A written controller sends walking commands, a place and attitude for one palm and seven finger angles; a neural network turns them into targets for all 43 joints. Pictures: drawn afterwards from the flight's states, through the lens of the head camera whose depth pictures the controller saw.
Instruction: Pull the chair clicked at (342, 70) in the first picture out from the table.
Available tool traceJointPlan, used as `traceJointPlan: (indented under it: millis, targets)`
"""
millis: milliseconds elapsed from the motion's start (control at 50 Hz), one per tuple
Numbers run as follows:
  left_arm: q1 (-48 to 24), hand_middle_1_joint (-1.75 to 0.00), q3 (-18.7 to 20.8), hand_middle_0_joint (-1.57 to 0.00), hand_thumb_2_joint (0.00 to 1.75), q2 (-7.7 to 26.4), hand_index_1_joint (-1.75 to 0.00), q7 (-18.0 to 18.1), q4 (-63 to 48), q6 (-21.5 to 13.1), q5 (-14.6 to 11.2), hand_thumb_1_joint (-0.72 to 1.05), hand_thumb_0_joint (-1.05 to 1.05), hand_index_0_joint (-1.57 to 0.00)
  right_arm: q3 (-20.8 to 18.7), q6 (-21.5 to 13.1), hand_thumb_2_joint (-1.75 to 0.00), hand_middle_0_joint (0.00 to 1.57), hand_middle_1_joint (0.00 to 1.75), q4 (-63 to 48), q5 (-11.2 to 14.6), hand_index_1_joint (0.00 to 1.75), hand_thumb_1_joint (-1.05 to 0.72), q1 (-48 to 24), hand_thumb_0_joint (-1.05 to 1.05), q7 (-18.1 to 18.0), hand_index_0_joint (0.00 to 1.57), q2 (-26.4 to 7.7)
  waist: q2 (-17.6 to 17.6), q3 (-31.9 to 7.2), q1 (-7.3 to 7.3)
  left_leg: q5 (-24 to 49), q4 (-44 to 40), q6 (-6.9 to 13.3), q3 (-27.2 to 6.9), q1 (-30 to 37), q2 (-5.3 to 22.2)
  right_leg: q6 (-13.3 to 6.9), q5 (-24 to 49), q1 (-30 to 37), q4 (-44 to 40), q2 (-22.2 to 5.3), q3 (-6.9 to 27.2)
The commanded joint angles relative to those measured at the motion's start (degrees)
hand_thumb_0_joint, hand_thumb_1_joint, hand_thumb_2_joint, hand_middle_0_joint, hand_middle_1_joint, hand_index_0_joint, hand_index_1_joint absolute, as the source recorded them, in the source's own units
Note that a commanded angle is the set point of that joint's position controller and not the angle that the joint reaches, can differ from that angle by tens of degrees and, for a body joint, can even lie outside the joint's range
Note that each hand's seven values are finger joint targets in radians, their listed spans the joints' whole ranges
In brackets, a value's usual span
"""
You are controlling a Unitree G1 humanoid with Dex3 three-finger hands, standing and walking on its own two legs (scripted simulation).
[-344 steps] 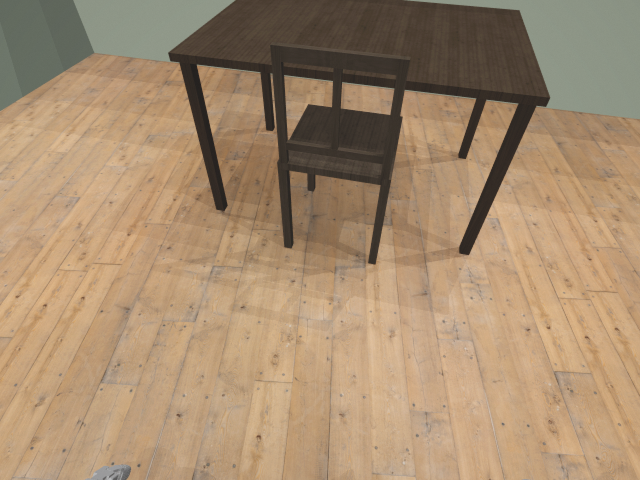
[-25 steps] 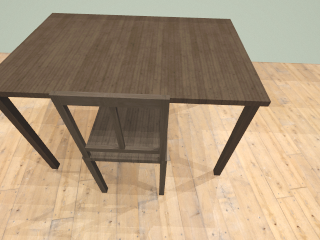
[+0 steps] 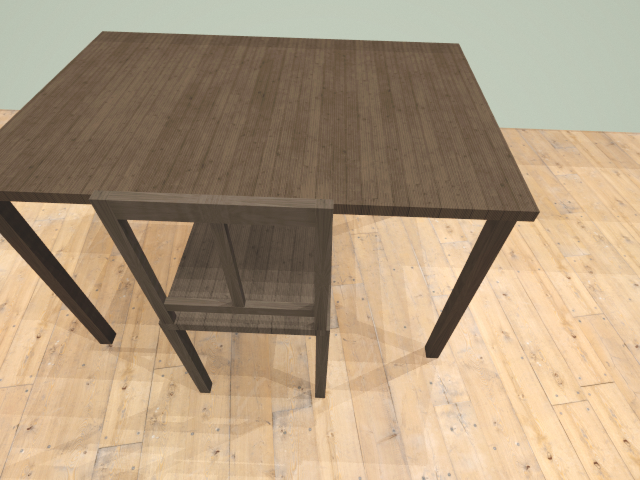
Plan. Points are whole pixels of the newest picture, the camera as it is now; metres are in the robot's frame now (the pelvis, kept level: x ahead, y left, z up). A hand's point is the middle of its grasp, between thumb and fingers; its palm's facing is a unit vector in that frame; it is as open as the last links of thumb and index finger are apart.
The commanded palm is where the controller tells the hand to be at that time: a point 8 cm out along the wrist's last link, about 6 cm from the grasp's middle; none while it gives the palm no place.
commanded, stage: look again from close up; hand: left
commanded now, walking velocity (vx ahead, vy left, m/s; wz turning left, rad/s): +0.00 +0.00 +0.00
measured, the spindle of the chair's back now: (229, 266) +0.49 +0.21 -0.11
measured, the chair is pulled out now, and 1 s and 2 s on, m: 0.00 0.00 0.00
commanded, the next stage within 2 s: shuffle to correct the standing spot in 0.12 s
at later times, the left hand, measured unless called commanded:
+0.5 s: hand out of the picture -0.02 +0.17 -0.19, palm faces +0.08 -0.98 -0.16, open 7.3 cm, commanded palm none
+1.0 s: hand out of the picture +0.13 +0.18 -0.18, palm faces +0.06 -0.97 -0.22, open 7.3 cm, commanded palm none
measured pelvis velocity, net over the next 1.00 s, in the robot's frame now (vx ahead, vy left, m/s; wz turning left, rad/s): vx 0.07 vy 0.00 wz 0.05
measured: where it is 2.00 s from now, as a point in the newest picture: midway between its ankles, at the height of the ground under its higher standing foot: outside the picture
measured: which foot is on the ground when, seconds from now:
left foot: down 0.00-0.78, up 0.80-1.00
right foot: down 0.00-0.54, up 0.56-0.74, down 0.76-1.00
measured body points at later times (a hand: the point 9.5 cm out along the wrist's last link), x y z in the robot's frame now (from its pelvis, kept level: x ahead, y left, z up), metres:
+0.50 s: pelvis +0.04 +0.01 -0.01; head +0.04 +0.02 +0.44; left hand -0.02 +0.23 -0.18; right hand +0.03 -0.22 -0.17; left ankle +0.00 +0.13 -0.74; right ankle -0.06 -0.10 -0.74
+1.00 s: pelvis +0.07 +0.00 -0.01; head +0.10 +0.00 +0.44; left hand +0.13 +0.23 -0.16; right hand +0.10 -0.23 -0.17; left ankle +0.04 +0.11 -0.72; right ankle +0.11 -0.10 -0.74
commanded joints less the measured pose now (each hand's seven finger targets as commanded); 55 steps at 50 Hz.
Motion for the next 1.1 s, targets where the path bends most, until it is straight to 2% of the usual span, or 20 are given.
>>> traceJointPlan:
  millis: [0,200,320,420,460,480,500,520,560,620,700,720,740,760,820,940,1000,1040,1060,1080]
  targets:
    - [4.61,-0.3,1.36,-0.2,0.9,6.11,-0.3,0.58,-1.36,-0.55,-0.24,0.9,0.0,-0.2,-0.67,-0.58,-0.9,0.2,0.3,-1.31,0.06,0.3,-0.9,2.54,0.0,0.02,0.2,-5.05,-0.02,2.13,0.21,12.06,-2.41,2.49,-3.28,2.37,3.93,-0.1,18.04,-4.78,-4.91,-5.68,4.0]
    - [4.9,-0.3,1.5,-0.2,0.9,6.28,-0.3,0.54,-1.22,-0.62,-0.25,0.9,0.0,-0.2,-0.6,-0.63,-0.9,0.2,0.3,-1.06,0.08,0.3,-0.9,2.96,0.0,-0.05,0.2,-4.86,0.07,1.55,0.22,12.81,-2.48,2.42,-3.09,2.73,3.89,-0.16,19.45,-3.91,-5.07,-5.88,3.84]
    - [7.06,-0.3,2.75,-0.2,0.9,7.5,-0.3,-0.13,-0.75,0.05,0.16,0.9,0.0,-0.2,-0.93,0.0,-0.9,0.2,0.3,-1.86,-0.55,0.3,-0.9,2.77,0.0,0.85,0.2,-4.35,-3.88,7.02,1.22,-6.72,3.79,2.43,0.19,-6.8,0.23,-3.3,-6.87,-4.57,-8.89,-7.82,8.26]
    - [8.94,-0.3,3.73,-0.2,0.9,8.23,-0.3,-0.17,-0.89,-0.31,0.37,0.9,0.0,-0.2,-1.2,-0.67,-0.9,0.2,0.3,-3.63,-0.66,0.3,-0.9,2.77,0.0,0.93,0.2,-3.0,-6.74,9.16,0.85,-8.72,10.27,2.48,3.05,-10.59,-0.21,-7.61,4.57,-3.86,-7.91,-12.54,11.76]
    - [6.95,-0.3,3.66,-0.2,0.9,7.24,-0.3,-0.39,-1.51,-0.39,0.32,0.9,0.0,-0.2,-1.12,-1.55,-0.9,0.2,0.3,-2.05,-0.61,0.3,-0.9,8.13,0.0,0.73,0.2,-3.28,-1.3,6.81,-1.88,-1.62,2.91,3.48,2.52,-0.71,0.28,-5.79,12.04,-7.46,0.49,-8.62,5.3]
    - [5.73,-0.3,3.31,-0.2,0.9,5.63,-0.3,-0.67,-2.12,-0.58,0.17,0.9,0.0,-0.2,-1.65,-2.13,-0.9,0.2,0.3,0.0,-0.93,0.3,-0.9,13.64,0.0,0.37,0.2,-5.75,7.06,4.2,-3.76,10.32,0.95,5.65,-3.28,7.54,4.18,-3.67,13.77,-12.06,11.43,-3.69,0.0]
    - [3.23,-0.3,2.89,-0.2,0.9,3.58,-0.3,-0.73,-3.78,-1.1,0.08,0.9,0.0,-0.2,-2.57,-2.48,-0.9,0.2,0.3,2.28,-1.18,0.3,-0.9,20.58,0.0,-0.16,0.2,-9.19,17.18,2.21,-5.71,23.85,-1.54,11.32,-14.91,13.96,12.81,-1.42,0.81,-20.66,24.15,0.86,-5.57]
    - [-0.85,-0.3,2.68,-0.2,0.9,3.47,-0.3,-0.34,-5.69,-1.36,0.1,0.9,0.0,-0.2,-2.24,-2.36,-0.9,0.2,0.3,3.26,-1.31,0.3,-0.9,24.24,0.0,-0.64,0.2,-9.31,20.56,3.39,-6.82,41.46,-4.28,15.54,-20.57,17.4,17.73,-1.39,-16.77,-29.48,35.22,1.58,-3.29]
    - [-2.71,-0.3,3.27,-0.2,0.9,3.57,-0.3,0.04,-5.75,-1.01,-0.13,0.9,0.0,-0.2,-1.01,-2.41,-0.9,0.2,0.3,1.68,-1.2,0.3,-0.9,19.39,0.0,-1.21,0.2,-6.02,9.67,4.95,-4.41,51.94,-2.53,15.54,-15.71,10.96,18.17,-1.81,-15.16,-28.09,37.51,-3.19,1.87]
    - [1.08,-0.3,2.68,-0.2,0.9,-0.09,-0.3,-0.29,-4.51,0.2,-0.62,0.9,0.0,-0.2,-0.81,-2.27,-0.9,0.2,0.3,-1.67,-1.16,0.3,-0.9,9.12,0.0,-1.61,0.2,-6.18,8.5,4.06,-0.01,50.38,-2.93,10.81,-7.66,3.18,13.37,-0.27,-7.06,-17.64,23.8,-4.23,1.05]
    - [7.84,-0.3,3.57,-0.2,0.9,3.45,-0.3,-0.22,-2.77,0.05,-0.4,0.9,0.0,-0.2,-2.02,-1.5,-0.9,0.2,0.3,-2.46,-0.18,0.3,-0.9,6.57,0.0,-1.42,0.2,-7.18,4.49,-0.78,2.89,35.14,3.55,5.42,-4.28,2.13,8.88,0.77,17.41,-3.88,1.3,-2.6,-1.72]
    - [9.02,-0.3,4.09,-0.2,0.9,6.58,-0.3,0.11,-2.66,-0.47,0.03,0.9,0.0,-0.2,-2.39,-1.28,-0.9,0.2,0.3,-2.6,0.12,0.3,-0.9,8.16,0.0,-1.18,0.2,-6.03,-0.72,-3.38,2.54,23.64,7.26,3.38,-3.45,-1.37,5.73,-0.43,34.03,1.45,2.26,-6.09,3.37]
    - [7.99,-0.3,4.36,-0.2,0.9,8.93,-0.3,0.42,-2.87,-0.67,0.13,0.9,0.0,-0.2,-2.67,-0.7,-0.9,0.2,0.3,-2.81,0.52,0.3,-0.9,10.6,0.0,-0.91,0.2,-4.36,-7.43,-5.58,1.28,4.46,10.93,1.63,-1.35,-5.5,0.97,-4.58,51.11,4.0,4.91,-13.64,10.94]
    - [6.35,-0.3,4.24,-0.2,0.9,10.39,-0.3,0.42,-3.3,-0.54,-0.15,0.9,0.0,-0.2,-2.91,0.03,-0.9,0.2,0.3,-2.28,0.86,0.3,-0.9,13.01,0.0,-0.85,0.2,-2.45,-10.54,-7.55,-0.11,-14.46,14.36,0.83,-0.59,-5.83,-1.52,-9.0,58.67,3.7,3.05,-19.91,12.54]
    - [2.59,-0.3,3.9,-0.2,0.9,8.57,-0.3,1.2,-4.76,-0.54,0.36,0.9,0.0,-0.2,-2.79,1.15,-0.9,0.2,0.3,-2.86,0.58,0.3,-0.9,8.39,0.0,-0.93,0.2,-0.56,-13.12,-3.51,1.11,-21.91,24.98,0.79,-2.58,-8.57,-0.42,-12.17,61.48,-0.8,1.04,-19.28,12.55]
    - [-3.1,-0.3,4.96,-0.2,0.9,10.27,-0.3,1.29,-7.98,0.88,0.63,0.9,0.0,-0.2,-2.96,1.87,-0.9,0.2,0.3,-3.76,0.33,0.3,-0.9,8.2,0.0,-0.05,0.2,0.08,-5.79,-3.7,-0.54,-11.02,14.73,-0.2,0.03,-3.86,-1.46,-10.77,35.9,-7.22,-1.1,-16.74,10.95]
    - [-5.44,-0.3,4.82,-0.2,0.9,8.68,-0.3,0.96,-8.92,1.65,0.07,0.9,0.0,-0.2,-2.91,1.28,-0.9,0.2,0.3,-3.36,0.06,0.3,-0.9,10.88,0.0,0.15,0.2,-0.35,-4.22,-2.38,-2.26,1.46,-1.06,0.52,0.62,6.36,-0.74,-5.29,14.77,-15.14,0.99,-11.09,7.37]
    - [-5.4,-0.3,3.98,-0.2,0.9,4.64,-0.3,0.53,-10.14,2.51,-0.33,0.9,0.0,-0.2,-3.21,0.62,-0.9,0.2,0.3,-5.82,-0.82,0.3,-0.9,7.03,0.0,0.07,0.2,-4.9,11.28,2.35,-0.5,3.3,-9.44,5.54,-11.92,-3.33,9.77,-0.26,-0.66,-15.17,6.93,-2.73,1.77]
    - [2.64,-0.3,3.12,-0.2,0.9,7.14,-0.3,2.43,-6.09,1.05,-0.74,0.9,0.0,-0.2,-4.36,0.69,-0.9,0.2,0.3,-10.98,0.15,0.3,-0.9,-2.8,0.0,0.78,0.2,-10.34,11.47,-4.03,2.21,8.39,5.11,3.69,-2.24,-6.3,9.4,-1.81,7.89,-5.8,8.48,-6.46,2.91]
    - [-0.3,-0.3,3.31,-0.2,0.9,10.5,-0.3,1.72,-9.09,1.54,0.03,0.9,0.0,-0.2,-3.52,1.08,-0.9,0.2,0.3,-14.68,-0.5,0.3,-0.9,-4.86,0.0,1.47,0.2,-5.64,12.19,-0.43,2.55,-10.79,3.53,2.62,-2.99,-12.67,2.46,-2.74,-4.75,-9.67,1.65,-8.51,7.92]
